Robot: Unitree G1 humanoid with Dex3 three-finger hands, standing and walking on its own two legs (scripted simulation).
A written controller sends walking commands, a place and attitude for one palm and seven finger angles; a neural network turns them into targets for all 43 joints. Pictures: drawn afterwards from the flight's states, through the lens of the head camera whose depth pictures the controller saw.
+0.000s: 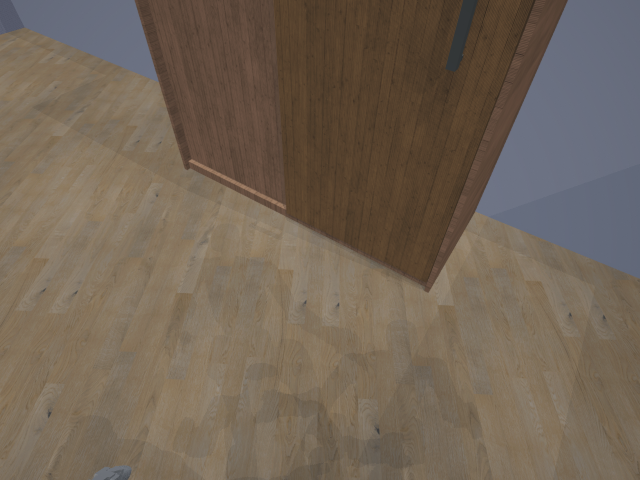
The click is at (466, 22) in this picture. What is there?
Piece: wardrobe's sliding door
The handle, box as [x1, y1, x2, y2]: [445, 0, 477, 71]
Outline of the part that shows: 477,0 463,0 445,68 454,71 458,67 459,61 462,58 463,47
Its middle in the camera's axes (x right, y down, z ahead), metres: +0.31 -0.48 +0.80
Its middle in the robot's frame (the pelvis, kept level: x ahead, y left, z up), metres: +0.96 -0.26 +0.21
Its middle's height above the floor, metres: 0.98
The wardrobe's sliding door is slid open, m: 0.00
